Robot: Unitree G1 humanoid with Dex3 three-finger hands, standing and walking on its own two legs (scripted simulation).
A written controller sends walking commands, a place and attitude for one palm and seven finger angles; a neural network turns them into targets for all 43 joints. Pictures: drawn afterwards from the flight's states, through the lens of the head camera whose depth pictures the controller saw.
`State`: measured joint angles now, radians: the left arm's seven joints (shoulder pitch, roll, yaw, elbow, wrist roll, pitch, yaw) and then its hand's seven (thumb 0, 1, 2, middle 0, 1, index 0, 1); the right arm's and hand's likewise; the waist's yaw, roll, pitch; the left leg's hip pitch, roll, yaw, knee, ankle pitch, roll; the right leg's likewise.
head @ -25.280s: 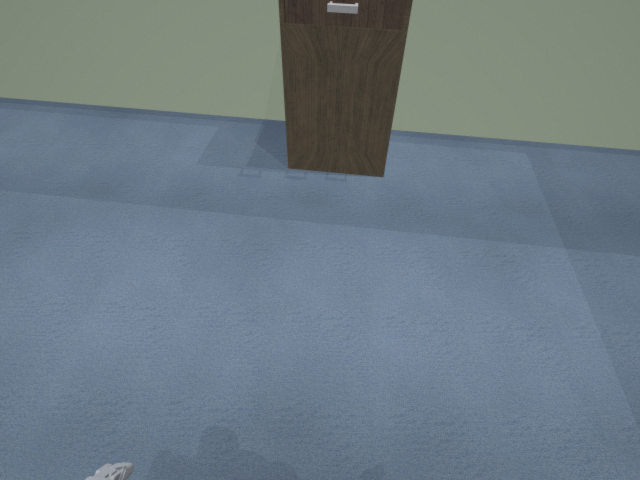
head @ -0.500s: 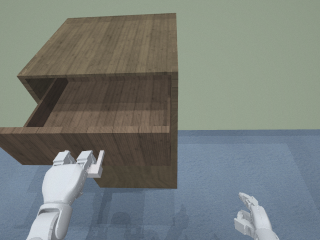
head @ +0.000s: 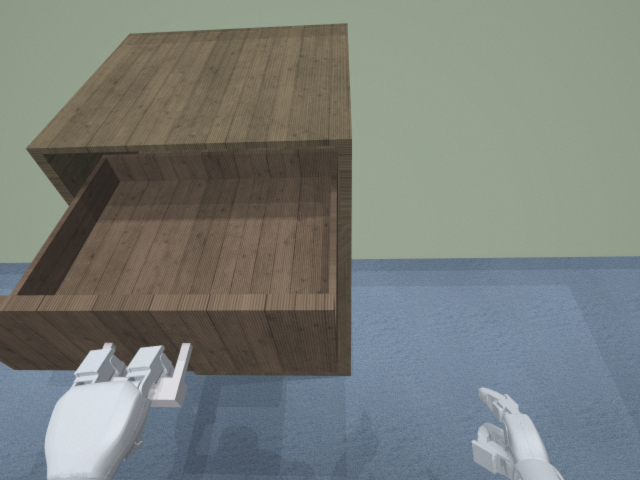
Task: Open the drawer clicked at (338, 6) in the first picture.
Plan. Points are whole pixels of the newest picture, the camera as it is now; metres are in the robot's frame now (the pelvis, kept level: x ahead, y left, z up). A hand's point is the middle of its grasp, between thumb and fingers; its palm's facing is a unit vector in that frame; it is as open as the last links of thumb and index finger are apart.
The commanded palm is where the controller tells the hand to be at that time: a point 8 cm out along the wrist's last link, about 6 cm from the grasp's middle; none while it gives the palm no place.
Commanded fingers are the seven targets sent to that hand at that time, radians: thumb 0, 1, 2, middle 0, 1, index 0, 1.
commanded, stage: pull the drawer open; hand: left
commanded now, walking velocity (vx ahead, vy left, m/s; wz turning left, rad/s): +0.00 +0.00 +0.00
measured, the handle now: (139, 372) +0.22 +0.25 +0.05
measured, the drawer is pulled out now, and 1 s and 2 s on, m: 0.28 0.30 0.29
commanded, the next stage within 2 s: open the thumb to release the handle in 0.38 s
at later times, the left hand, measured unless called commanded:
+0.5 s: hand (123, 450) +0.14 +0.24 +0.03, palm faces -0.02 -0.10 -1.00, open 6.0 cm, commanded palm +0.12 +0.24 +0.09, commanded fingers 0.00 0.76 0.84 -0.39 -1.34 -0.39 -1.34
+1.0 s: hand (126, 442) +0.15 +0.23 +0.03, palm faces +0.02 -0.10 -1.00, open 12.4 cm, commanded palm +0.11 +0.25 +0.09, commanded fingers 0.00 -0.50 0.30 -0.30 -1.20 -0.30 -1.20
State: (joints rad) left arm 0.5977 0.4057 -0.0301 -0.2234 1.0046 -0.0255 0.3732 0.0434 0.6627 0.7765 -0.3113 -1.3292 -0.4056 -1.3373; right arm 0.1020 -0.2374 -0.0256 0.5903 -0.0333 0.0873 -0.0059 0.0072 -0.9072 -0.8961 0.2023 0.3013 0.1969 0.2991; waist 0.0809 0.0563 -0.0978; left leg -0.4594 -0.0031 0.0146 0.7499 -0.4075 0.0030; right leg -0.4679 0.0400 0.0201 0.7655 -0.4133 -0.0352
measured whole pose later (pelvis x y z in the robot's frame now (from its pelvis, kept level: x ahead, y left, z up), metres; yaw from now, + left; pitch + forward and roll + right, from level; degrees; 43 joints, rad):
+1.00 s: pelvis -0.01 -0.01 +0.00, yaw +1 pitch +6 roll +1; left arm 0.60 0.41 -0.03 -0.24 0.99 -0.01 0.36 0.00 -0.27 0.40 -0.38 -1.24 -0.34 -1.23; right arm 0.10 -0.21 0.01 0.57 -0.03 0.09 -0.01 0.01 -0.91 -0.90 0.20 0.30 0.20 0.30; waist 0.09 0.06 -0.11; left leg -0.47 0.00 0.00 0.77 -0.41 -0.01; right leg -0.47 0.04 0.01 0.79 -0.42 -0.04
